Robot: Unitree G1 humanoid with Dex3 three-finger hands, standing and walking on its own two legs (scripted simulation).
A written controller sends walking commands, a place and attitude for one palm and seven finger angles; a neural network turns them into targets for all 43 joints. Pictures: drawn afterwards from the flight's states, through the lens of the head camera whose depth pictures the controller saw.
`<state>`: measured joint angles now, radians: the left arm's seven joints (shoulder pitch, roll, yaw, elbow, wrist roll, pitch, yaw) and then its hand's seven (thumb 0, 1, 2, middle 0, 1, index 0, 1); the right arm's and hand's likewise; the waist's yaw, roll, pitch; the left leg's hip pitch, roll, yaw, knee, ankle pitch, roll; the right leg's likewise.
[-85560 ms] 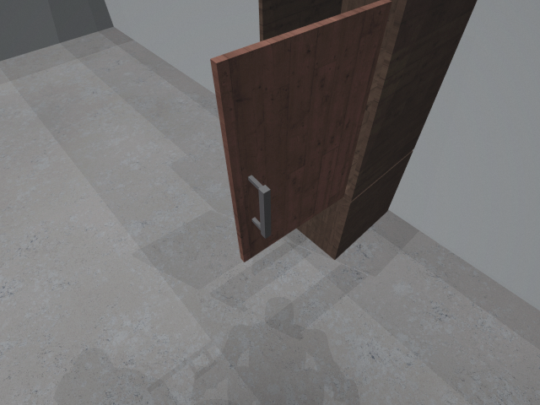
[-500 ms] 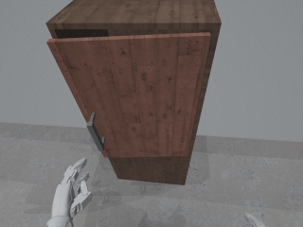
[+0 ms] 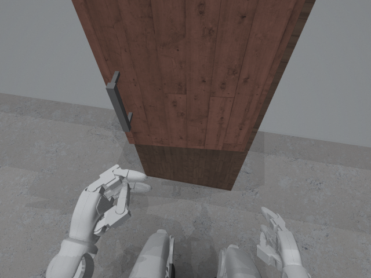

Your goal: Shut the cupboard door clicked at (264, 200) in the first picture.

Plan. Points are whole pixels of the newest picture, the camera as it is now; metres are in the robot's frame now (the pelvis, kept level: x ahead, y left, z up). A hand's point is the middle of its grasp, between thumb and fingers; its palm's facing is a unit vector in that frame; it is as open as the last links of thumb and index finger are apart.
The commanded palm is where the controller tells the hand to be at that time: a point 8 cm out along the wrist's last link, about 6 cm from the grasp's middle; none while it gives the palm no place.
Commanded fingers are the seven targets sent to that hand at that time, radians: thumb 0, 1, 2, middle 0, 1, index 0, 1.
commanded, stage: raise the hand and make a fist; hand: left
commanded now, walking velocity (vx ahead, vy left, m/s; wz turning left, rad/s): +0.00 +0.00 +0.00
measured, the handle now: (122, 104) +0.51 +0.22 +0.03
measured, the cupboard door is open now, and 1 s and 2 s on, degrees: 6 6 6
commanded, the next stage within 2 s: bring the fist close to the handle in 1.20 s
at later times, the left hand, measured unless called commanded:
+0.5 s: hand (99, 208) +0.23 +0.19 +0.06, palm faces +0.04 -1.00 -0.03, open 3.1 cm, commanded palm +0.21 +0.24 +0.06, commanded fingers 0.00 0.90 0.90 -1.30 -1.50 -1.30 -1.50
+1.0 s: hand (102, 201) +0.25 +0.19 +0.05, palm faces -0.03 -1.00 -0.02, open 3.1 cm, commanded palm +0.22 +0.25 +0.06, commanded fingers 0.00 0.90 0.90 -1.30 -1.50 -1.30 -1.50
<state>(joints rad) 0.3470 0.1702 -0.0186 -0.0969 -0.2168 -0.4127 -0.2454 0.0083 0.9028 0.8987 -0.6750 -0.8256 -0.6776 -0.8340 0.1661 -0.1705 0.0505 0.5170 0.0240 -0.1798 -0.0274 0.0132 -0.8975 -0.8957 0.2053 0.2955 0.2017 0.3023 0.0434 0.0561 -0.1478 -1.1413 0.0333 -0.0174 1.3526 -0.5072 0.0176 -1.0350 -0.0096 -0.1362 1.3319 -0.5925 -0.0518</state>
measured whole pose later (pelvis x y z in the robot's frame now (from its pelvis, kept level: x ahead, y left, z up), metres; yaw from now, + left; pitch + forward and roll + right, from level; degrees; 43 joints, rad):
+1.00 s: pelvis +0.02 +0.01 +0.01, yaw -1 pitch +18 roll -3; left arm 0.38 0.23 0.12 0.01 -0.28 -0.41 -0.25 0.01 0.90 0.90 -1.29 -1.50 -1.29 -1.50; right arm 0.24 -0.24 0.00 0.51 0.02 -0.14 -0.04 0.01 -0.90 -0.90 0.20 0.30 0.20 0.30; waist 0.00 0.04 -0.18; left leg -1.11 0.03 -0.01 1.32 -0.53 0.03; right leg -1.00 0.00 -0.12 1.28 -0.60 -0.04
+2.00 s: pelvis +0.03 +0.00 +0.01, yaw -1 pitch +21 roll -3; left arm -0.07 0.27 0.18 0.40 -0.24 -0.42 -0.23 0.01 0.90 0.90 -1.29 -1.50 -1.30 -1.51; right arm 0.24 -0.27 0.01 0.58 0.02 -0.10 -0.03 0.01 -0.90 -0.90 0.20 0.30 0.20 0.30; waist -0.03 0.03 -0.17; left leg -1.16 0.04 0.01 1.32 -0.53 0.03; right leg -1.07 0.00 -0.11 1.30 -0.60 -0.04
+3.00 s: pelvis +0.02 +0.00 +0.00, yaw -2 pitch +23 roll -2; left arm -0.45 0.32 0.27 0.80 -0.18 -0.53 -0.24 0.01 0.90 0.90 -1.30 -1.50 -1.30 -1.50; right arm 0.24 -0.26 0.01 0.62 0.01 -0.03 -0.03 0.01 -0.90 -0.90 0.20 0.30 0.20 0.30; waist -0.06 0.02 -0.17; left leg -1.21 0.05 0.01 1.33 -0.52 0.02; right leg -1.13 0.01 -0.10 1.32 -0.59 -0.05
